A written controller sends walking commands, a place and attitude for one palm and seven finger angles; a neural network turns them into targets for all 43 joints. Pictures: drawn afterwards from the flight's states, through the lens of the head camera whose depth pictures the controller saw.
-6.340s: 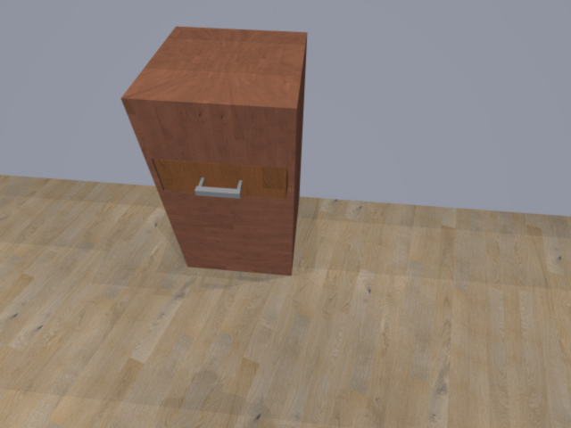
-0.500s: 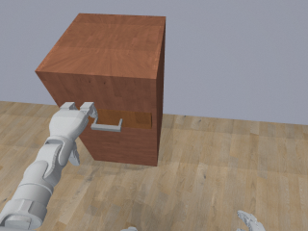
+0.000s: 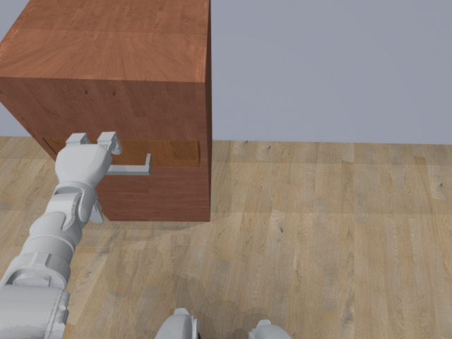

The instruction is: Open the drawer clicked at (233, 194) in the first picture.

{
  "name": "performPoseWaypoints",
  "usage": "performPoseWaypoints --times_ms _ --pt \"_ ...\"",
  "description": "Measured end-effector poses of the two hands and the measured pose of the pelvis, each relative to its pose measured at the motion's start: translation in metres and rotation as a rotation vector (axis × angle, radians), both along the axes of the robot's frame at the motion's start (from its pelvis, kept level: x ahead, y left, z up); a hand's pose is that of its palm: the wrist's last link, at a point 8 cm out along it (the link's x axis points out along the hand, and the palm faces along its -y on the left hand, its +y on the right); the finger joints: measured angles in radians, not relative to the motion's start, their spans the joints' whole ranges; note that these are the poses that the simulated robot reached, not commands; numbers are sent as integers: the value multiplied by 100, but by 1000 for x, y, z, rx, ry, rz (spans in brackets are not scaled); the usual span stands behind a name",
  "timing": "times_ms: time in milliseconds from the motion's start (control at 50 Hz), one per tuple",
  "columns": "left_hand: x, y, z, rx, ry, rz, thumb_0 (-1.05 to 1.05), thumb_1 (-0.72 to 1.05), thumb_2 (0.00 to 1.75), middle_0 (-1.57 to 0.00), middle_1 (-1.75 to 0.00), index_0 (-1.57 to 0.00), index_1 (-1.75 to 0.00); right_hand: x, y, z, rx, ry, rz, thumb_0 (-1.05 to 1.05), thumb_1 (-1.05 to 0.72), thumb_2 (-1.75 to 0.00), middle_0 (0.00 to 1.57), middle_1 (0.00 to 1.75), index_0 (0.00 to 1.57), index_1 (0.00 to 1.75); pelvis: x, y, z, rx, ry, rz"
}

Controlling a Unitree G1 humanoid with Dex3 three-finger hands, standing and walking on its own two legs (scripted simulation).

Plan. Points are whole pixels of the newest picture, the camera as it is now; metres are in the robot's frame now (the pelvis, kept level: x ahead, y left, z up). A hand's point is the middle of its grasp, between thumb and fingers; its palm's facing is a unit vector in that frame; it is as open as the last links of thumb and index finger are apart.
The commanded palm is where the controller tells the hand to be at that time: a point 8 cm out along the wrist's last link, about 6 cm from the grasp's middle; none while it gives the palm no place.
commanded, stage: move the hooked fingers above the handle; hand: left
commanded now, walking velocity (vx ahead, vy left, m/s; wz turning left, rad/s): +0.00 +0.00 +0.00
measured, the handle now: (126, 163) +0.55 +0.27 -0.18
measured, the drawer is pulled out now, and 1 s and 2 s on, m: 0.00 0.00 0.00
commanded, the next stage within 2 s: none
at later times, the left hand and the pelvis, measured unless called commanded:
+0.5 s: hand (113, 173) +0.47 +0.26 -0.10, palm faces -0.08 -0.01 -1.00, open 13.8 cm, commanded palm +0.48 +0.23 -0.05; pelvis -0.04 +0.01 -0.07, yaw -2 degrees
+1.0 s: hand (118, 170) +0.49 +0.26 -0.12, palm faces -0.11 -0.01 -0.99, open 13.8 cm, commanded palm +0.50 +0.22 -0.07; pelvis -0.04 +0.01 -0.09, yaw -3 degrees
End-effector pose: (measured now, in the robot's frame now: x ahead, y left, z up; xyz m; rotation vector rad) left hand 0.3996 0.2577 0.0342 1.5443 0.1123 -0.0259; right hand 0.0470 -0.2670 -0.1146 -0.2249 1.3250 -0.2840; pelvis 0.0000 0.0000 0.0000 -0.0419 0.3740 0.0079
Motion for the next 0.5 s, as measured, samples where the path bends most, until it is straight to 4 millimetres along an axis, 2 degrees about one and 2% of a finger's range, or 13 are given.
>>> performPoseWaypoints --times_ms 200,500 --pt "22 -8 -30 -9 -15 -29 0 -48 30 -32 -120 -32 -120 -26 7 -19 -15 47 -8 1 -91 -90 20 30 21 29 -13 7 -24 -19 68 -7" --pt "57 3 -82 16 -2 2 0 -48 30 -32 -120 -32 -120 -80 7 -53 -65 148 -26 1 -91 -90 20 30 21 29 -35 12 -71 -50 173 -14"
